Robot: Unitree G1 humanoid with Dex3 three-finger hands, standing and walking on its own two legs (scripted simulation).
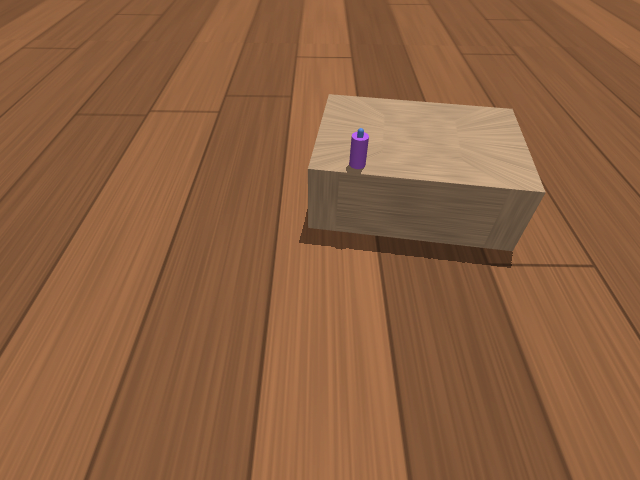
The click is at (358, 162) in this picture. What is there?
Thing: necked bottle
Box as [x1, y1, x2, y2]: [349, 128, 368, 168]
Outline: 361,128 359,128 357,132 354,132 351,138 349,164 354,168 361,168 365,164 368,135
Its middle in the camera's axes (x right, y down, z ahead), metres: +0.17 -0.38 +1.52
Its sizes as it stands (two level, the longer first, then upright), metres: 0.066 0.066 0.162
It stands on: a support 0.33 m high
